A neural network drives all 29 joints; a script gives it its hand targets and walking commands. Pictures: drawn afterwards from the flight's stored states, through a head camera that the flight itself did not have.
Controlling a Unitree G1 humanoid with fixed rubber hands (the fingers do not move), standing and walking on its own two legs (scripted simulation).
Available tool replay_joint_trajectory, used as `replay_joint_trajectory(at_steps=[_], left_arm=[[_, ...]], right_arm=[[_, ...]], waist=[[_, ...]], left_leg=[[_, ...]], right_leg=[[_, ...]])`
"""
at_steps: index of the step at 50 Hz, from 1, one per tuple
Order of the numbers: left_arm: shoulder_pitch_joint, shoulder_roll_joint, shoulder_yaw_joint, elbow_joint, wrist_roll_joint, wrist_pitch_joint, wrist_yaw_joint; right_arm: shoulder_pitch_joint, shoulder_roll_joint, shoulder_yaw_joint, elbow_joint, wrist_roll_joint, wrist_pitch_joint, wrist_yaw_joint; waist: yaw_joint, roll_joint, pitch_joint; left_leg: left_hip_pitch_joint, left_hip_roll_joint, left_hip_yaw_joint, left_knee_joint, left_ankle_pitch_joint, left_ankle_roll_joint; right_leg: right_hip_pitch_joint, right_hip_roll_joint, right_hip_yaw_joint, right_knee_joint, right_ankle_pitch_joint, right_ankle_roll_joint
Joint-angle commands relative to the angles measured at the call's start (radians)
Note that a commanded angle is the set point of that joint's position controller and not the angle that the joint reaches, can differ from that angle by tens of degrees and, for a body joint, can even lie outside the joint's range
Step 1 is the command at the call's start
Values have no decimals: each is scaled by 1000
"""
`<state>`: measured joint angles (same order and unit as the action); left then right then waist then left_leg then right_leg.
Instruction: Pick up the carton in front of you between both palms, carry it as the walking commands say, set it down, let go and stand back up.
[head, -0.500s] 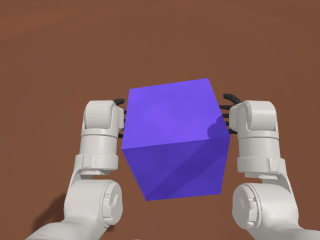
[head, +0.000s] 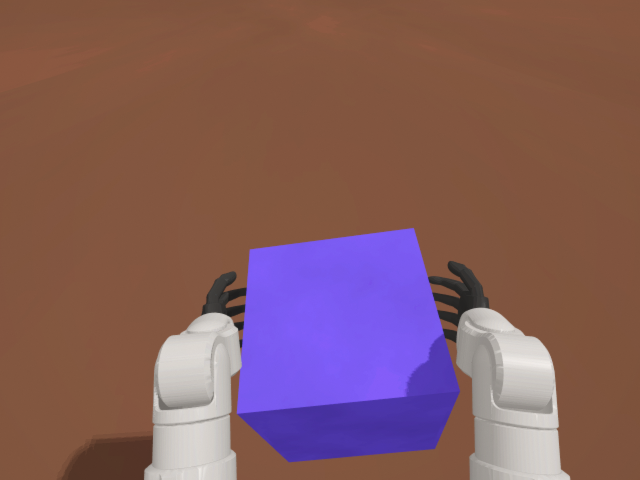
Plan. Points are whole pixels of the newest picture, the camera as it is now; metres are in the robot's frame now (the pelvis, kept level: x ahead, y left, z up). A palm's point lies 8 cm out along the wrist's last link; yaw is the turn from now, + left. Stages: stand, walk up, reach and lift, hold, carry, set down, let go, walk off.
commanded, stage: carry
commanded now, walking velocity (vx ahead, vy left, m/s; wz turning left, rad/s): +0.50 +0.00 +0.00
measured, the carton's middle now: (346, 353) +0.30 +0.00 -0.01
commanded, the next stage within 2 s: none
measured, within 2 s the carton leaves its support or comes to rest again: neither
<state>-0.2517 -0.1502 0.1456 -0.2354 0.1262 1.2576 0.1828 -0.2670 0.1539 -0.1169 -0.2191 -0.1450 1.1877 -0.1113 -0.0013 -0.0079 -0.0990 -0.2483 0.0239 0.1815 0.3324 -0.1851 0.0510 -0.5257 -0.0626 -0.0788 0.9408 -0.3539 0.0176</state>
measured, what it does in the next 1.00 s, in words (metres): walks ahead: right foot, then left foot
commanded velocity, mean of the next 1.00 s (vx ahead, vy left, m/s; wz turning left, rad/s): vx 0.50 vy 0.00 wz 0.00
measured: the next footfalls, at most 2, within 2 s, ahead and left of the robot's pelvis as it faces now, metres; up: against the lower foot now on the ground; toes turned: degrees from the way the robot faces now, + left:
right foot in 0.24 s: +0.34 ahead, -0.14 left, +0.00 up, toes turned -9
left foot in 0.70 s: +0.59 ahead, +0.11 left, +0.00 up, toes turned +14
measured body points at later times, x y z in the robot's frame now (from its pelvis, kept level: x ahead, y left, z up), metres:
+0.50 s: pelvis +0.30 -0.05 +0.00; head +0.30 -0.06 +0.45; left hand +0.57 +0.13 +0.06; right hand +0.60 -0.17 +0.06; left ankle +0.34 +0.10 -0.70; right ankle +0.30 -0.13 -0.75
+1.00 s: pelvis +0.61 +0.01 +0.00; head +0.62 +0.03 +0.45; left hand +0.91 +0.16 +0.08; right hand +0.91 -0.14 +0.09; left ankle +0.55 +0.10 -0.75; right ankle +0.71 -0.14 -0.70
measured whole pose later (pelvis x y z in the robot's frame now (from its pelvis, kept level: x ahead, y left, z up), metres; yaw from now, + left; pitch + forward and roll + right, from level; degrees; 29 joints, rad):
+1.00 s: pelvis +0.61 +0.01 +0.00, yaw +0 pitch +5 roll -1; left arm -0.26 -0.15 0.11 -0.27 0.13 1.26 0.19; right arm -0.24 0.15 -0.11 -0.27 -0.12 1.20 -0.13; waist -0.02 -0.01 -0.09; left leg -0.12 0.05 0.23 0.27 -0.23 0.03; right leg -0.62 -0.12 -0.10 0.76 -0.17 0.02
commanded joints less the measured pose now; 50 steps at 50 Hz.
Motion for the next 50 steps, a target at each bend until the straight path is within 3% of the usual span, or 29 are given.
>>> replay_joint_trajectory(at_steps=[1,5,9,11,12,13,14,15,16,17,18,20,22,26,29,32,34,35,36,37,38,39,40,41,42,43,45,50], left_arm=[[-584,-986,-738,-133,-463,-38,-354],[-521,-951,-733,-98,-444,-20,-353],[-511,-921,-715,-35,-437,-6,-363],[-500,-912,-700,6,-432,-4,-366],[-499,-912,-692,26,-430,-5,-367],[-486,-910,-680,54,-420,-10,-368],[-483,-923,-671,90,-410,-22,-369],[-474,-954,-671,82,-419,-30,-371],[-499,-984,-671,60,-428,-40,-374],[-512,-1014,-678,42,-438,-48,-376],[-538,-1040,-687,14,-448,-57,-378],[-560,-1064,-703,-23,-466,-71,-381],[-533,-1056,-709,-44,-480,-74,-384],[-493,-1014,-722,-84,-483,-73,-385],[-483,-968,-724,-113,-474,-61,-376],[-462,-923,-715,-96,-451,-39,-365],[-468,-899,-713,-76,-441,-24,-361],[-469,-887,-714,-67,-438,-16,-359],[-478,-865,-712,-60,-436,-9,-359],[-530,-881,-725,-80,-454,7,-358],[-561,-891,-728,-69,-460,9,-362],[-552,-924,-725,-38,-464,6,-367],[-553,-949,-721,-36,-468,-4,-371],[-560,-972,-722,-38,-469,-13,-370],[-568,-989,-726,-50,-469,-21,-367],[-579,-999,-730,-70,-466,-28,-361],[-573,-1016,-737,-94,-461,-38,-348],[-490,-978,-731,-105,-433,-30,-328]], right_arm=[[-424,1044,679,-50,443,19,278],[-382,999,676,-22,439,32,289],[-382,961,666,30,421,43,291],[-404,952,667,53,421,48,292],[-398,946,668,66,420,50,292],[-422,935,670,63,424,55,294],[-458,956,685,45,436,60,296],[-475,975,701,46,446,54,299],[-489,1014,704,44,458,41,302],[-491,1037,705,32,466,28,302],[-488,1055,711,17,469,17,301],[-480,1087,722,-4,468,0,292],[-442,1093,723,-19,453,-14,280],[-378,1071,720,-37,430,-20,266],[-383,1030,720,-71,436,-7,262],[-383,978,711,-63,438,19,266],[-369,947,695,-38,434,35,271],[-363,932,684,-19,433,42,274],[-348,912,670,2,425,48,274],[-359,903,653,40,402,43,275],[-373,930,656,38,413,40,275],[-397,957,656,15,426,40,276],[-423,984,662,-3,435,37,279],[-452,1010,670,-21,447,32,282],[-478,1031,680,-39,460,28,285],[-493,1044,689,-53,470,24,289],[-494,1041,695,-81,485,20,293],[-419,988,687,-87,475,32,293]], waist=[[-7,144,-301],[-13,159,-203],[-16,161,-122],[3,132,-142],[10,94,-196],[31,-57,-244],[39,-335,-326],[33,-301,-308],[27,-210,-309],[22,-96,-323],[18,-40,-305],[15,-85,-306],[16,-120,-293],[20,-123,-248],[25,-129,-214],[30,-137,-175],[16,-103,-177],[5,-66,-222],[-20,41,-271],[-29,293,-325],[-26,320,-291],[-22,228,-283],[-21,140,-295],[-16,69,-286],[-11,64,-278],[-10,95,-275],[-10,138,-261],[-14,145,-206]], left_leg=[[336,250,-202,-140,205,94],[263,213,-107,-158,256,60],[239,209,-80,-112,242,36],[181,177,-21,52,309,8],[84,144,24,216,334,-24],[-86,85,44,459,176,-73],[-346,-25,6,743,-145,-108],[-454,-18,-114,893,-301,-80],[-472,33,-158,945,-293,-55],[-466,76,-178,924,-247,-42],[-438,105,-188,848,-188,-38],[-356,107,-157,704,-123,-43],[-335,101,-123,575,-92,-54],[-320,84,-57,308,34,-67],[-286,60,-12,209,117,-64],[-236,49,19,138,121,-58],[-83,10,83,68,76,-50],[104,8,81,80,32,-35],[280,156,-130,35,-59,-3],[480,379,-557,-56,-144,139],[530,419,-673,-98,-16,189],[502,405,-585,-68,106,179],[455,378,-499,-53,162,151],[392,362,-423,-71,147,109],[332,338,-348,-103,109,76],[309,318,-290,-125,93,62],[297,292,-213,-160,72,66],[348,239,-80,-152,271,64]], right_leg=[[-103,-38,-5,-168,109,16],[-26,-18,-80,-359,274,7],[51,-9,-122,-443,321,-18],[236,39,-183,-489,243,-30],[429,43,-182,-476,179,-36],[580,-134,111,-573,20,-84],[773,-344,514,-682,7,-216],[761,-368,573,-713,172,-241],[721,-343,470,-683,277,-232],[674,-330,400,-673,280,-208],[600,-309,330,-699,248,-177],[507,-272,204,-754,118,-143],[484,-261,140,-798,77,-152],[525,-228,45,-802,180,-153],[540,-207,-9,-779,271,-136],[563,-199,-33,-724,320,-117],[519,-168,-85,-585,354,-89],[424,-136,-131,-437,416,-61],[266,-102,-149,-201,290,-18],[-32,18,-131,75,69,27],[-225,36,-35,215,-161,10],[-259,-15,34,287,-154,-14],[-250,-47,58,295,-110,-30],[-219,-75,75,236,-38,-34],[-175,-87,72,166,15,-29],[-148,-77,47,116,59,-23],[-136,-71,15,14,118,-8],[-109,-36,-70,-300,256,1]])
